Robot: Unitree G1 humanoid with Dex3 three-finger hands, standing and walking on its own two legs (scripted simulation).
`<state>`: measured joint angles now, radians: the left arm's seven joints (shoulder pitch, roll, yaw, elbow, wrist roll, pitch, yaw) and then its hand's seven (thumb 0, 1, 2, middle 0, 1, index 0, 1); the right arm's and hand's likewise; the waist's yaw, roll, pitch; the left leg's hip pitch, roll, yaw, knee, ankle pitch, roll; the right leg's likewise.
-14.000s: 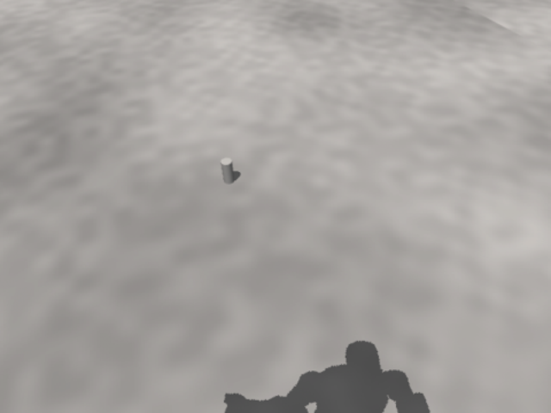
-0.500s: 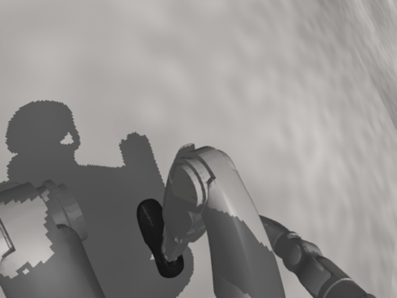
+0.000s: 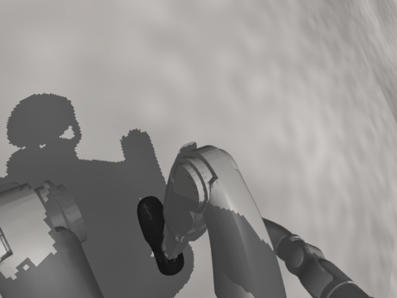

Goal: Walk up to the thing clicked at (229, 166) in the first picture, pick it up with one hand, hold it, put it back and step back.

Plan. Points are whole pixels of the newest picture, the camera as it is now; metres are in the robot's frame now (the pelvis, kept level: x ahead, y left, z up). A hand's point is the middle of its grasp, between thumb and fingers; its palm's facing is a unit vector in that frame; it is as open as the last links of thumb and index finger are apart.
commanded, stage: settle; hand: left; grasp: from the side
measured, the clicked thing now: out of the picture +0.43 +0.31 -0.22
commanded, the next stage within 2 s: lift in 1.82 s
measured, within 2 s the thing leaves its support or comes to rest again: leaves its support in 0.10 s
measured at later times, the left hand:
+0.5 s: hand out of the picture +0.40 +0.34 -0.07, palm faces +0.39 -0.92 -0.05, open 7.3 cm
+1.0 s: hand out of the picture +0.42 +0.33 +0.00, palm faces +0.38 -0.92 -0.08, open 7.3 cm
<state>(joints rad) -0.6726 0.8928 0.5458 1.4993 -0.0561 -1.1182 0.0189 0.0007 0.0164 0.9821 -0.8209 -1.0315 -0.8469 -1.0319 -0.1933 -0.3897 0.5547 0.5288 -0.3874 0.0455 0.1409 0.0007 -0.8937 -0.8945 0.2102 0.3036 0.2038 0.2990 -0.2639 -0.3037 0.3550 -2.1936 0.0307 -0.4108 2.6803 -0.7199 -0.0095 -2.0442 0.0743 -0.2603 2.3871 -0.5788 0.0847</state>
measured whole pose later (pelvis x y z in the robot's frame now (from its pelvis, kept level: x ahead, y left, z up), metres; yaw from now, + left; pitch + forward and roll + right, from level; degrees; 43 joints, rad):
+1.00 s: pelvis +0.03 -0.02 +0.06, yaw +9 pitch +30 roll -9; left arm -0.59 0.53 0.45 0.90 -0.13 -0.64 -0.17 0.00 -0.05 1.07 -0.88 -0.98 -0.91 -0.99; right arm 0.04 -0.31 0.15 0.63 -0.12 0.08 0.09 0.01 -0.88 -0.89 0.21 0.30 0.20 0.30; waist -0.14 -0.03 -0.03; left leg -2.23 0.03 -0.18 2.41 -0.71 -0.03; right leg -2.15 -0.02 -0.11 2.31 -0.68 0.02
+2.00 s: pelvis +0.03 -0.02 +0.09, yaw +12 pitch +32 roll -5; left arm -0.67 0.45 0.46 0.96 -0.09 -0.60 -0.16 0.00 -0.04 1.06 -0.87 -0.99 -0.89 -1.00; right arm 0.11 -0.28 0.06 0.67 -0.09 0.05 0.06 0.01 -0.90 -0.89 0.21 0.30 0.20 0.30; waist -0.13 -0.01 -0.11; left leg -2.15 0.03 -0.11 2.27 -0.69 -0.03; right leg -2.10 -0.03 -0.06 2.21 -0.67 0.01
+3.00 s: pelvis +0.06 -0.01 +0.31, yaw +15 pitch +25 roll -4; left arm -0.24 0.28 0.21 0.36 -0.15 -0.27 -0.02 0.00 -0.03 1.04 -0.87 -1.00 -0.89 -1.01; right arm 0.17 -0.22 0.01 0.62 0.03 -0.01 -0.04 0.01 -0.90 -0.89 0.21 0.30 0.20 0.30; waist -0.05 0.02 -0.18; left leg -1.36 0.05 -0.05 1.55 -0.62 -0.01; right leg -1.32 -0.03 -0.05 1.49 -0.60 0.02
